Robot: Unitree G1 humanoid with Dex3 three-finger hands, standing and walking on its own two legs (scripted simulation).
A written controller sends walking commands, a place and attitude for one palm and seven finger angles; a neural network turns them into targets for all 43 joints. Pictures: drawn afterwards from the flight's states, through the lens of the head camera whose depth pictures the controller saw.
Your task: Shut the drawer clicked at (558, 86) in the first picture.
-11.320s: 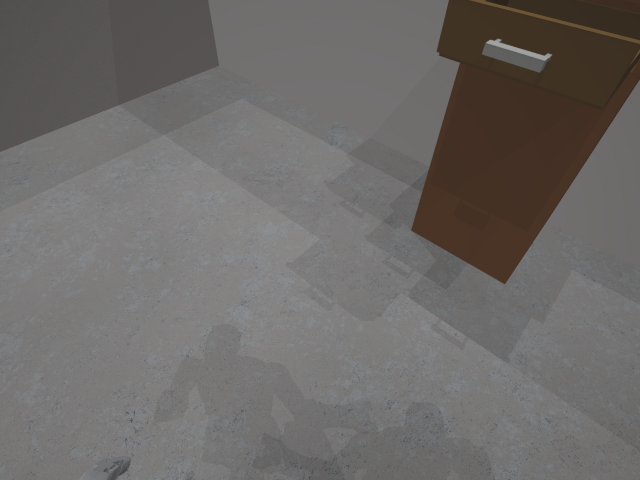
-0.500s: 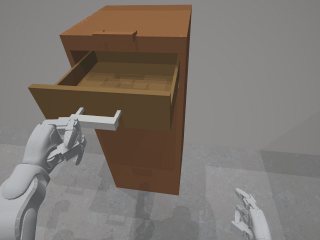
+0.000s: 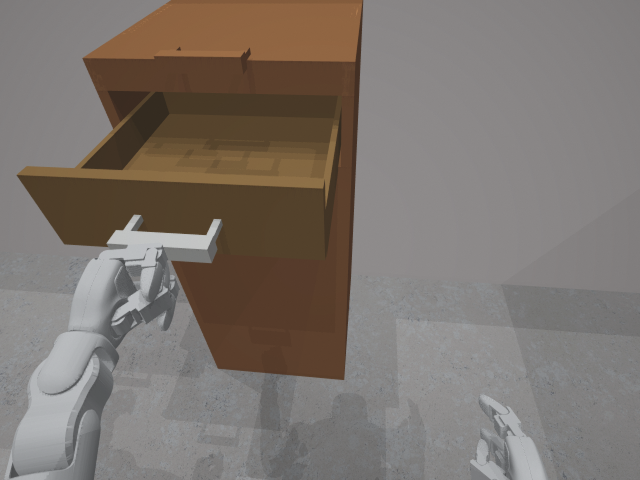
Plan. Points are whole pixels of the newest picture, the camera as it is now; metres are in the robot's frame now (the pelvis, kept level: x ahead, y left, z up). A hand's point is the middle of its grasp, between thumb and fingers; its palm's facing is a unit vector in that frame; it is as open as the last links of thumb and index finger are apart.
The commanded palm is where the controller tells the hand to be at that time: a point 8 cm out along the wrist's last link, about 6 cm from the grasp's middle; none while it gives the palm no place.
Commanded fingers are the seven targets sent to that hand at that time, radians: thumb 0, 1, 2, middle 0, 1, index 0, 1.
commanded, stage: bring the fist close to the handle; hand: left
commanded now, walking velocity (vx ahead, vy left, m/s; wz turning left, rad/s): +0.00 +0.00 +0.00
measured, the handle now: (169, 234) +0.36 +0.23 +0.15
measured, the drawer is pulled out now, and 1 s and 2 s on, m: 0.24 0.21 0.09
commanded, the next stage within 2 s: push the drawer shut in 0.42 s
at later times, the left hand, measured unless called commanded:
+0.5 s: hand (165, 296) +0.27 +0.20 +0.15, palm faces +0.04 -1.00 -0.08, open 3.3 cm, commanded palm +0.23 +0.24 +0.15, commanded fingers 0.00 0.90 0.90 -1.40 -1.60 -1.40 -1.60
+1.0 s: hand (176, 263) +0.32 +0.20 +0.14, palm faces +0.02 -1.00 -0.05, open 3.3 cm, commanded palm +0.30 +0.25 +0.15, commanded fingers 0.00 0.90 0.90 -1.40 -1.60 -1.40 -1.60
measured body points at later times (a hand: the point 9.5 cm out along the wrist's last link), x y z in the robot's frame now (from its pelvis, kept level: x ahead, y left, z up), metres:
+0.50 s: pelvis +0.00 +0.00 +0.00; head -0.02 -0.03 +0.45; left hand +0.26 +0.25 +0.15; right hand +0.19 -0.23 -0.07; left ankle -0.03 +0.12 -0.74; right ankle +0.02 -0.10 -0.74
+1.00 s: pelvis -0.01 +0.00 +0.00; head -0.02 -0.02 +0.45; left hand +0.31 +0.26 +0.15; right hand +0.17 -0.23 -0.09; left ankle -0.03 +0.12 -0.74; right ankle +0.02 -0.10 -0.74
